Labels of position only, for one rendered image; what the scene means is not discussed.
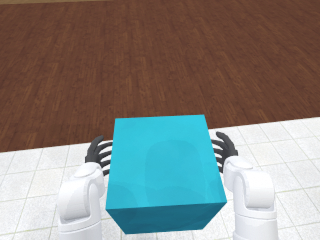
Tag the right robot forearm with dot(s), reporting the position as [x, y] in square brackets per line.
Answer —
[254, 200]

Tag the robot left hand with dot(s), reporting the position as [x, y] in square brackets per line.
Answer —
[94, 156]

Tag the carton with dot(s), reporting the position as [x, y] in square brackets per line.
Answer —
[163, 175]

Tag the robot right hand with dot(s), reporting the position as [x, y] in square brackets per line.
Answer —
[227, 146]

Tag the left robot forearm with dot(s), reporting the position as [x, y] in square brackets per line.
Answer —
[78, 204]

